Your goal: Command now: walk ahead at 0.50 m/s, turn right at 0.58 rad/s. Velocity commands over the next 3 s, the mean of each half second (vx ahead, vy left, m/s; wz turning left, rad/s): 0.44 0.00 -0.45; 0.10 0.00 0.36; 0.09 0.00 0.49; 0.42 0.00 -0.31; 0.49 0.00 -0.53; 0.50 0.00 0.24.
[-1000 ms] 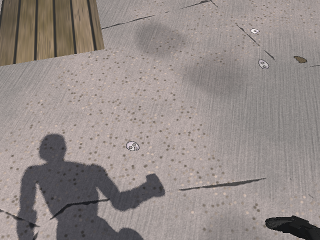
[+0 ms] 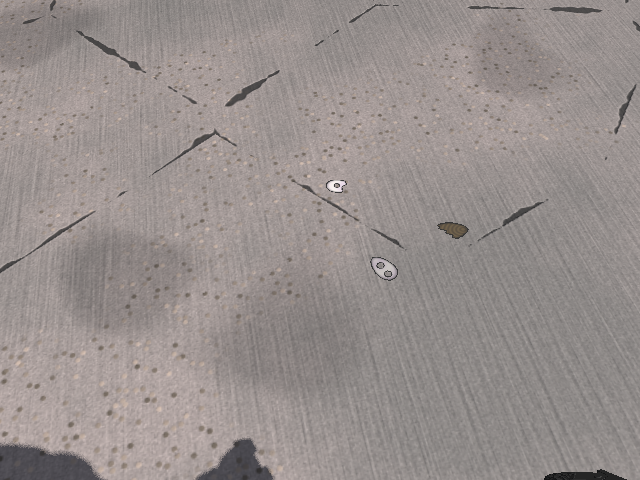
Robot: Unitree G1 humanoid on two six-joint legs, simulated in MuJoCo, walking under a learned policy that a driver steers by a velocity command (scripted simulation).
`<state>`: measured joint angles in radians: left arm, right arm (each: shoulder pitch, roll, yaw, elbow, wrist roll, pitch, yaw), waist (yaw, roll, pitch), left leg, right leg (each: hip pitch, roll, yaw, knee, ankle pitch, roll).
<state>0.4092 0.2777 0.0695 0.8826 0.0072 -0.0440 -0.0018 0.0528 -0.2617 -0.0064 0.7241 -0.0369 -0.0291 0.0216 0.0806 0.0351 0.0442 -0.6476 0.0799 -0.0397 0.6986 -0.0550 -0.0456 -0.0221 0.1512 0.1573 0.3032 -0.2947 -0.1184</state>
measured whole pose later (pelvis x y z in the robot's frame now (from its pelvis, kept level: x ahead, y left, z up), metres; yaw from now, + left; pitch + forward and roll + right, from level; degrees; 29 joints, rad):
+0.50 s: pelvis +0.25 +0.02 +0.00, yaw -13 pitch +1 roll +1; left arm 0.07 0.25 0.02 0.74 0.04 -0.02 -0.05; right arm 0.41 -0.23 -0.03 0.89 -0.01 -0.08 0.01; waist -0.08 -0.04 0.05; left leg -0.04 -0.01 0.14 0.30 -0.27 0.02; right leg -0.56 -0.02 0.01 0.66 -0.09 -0.03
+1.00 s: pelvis +0.30 +0.01 -0.02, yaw +2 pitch +0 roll -2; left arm 0.18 0.27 0.05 0.82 0.03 0.03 0.03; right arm 0.24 -0.25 -0.06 0.77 -0.03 0.06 0.02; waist -0.01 -0.03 0.03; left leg -0.31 0.00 0.04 0.64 -0.34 0.06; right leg -0.38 -0.10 -0.22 0.64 -0.31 0.00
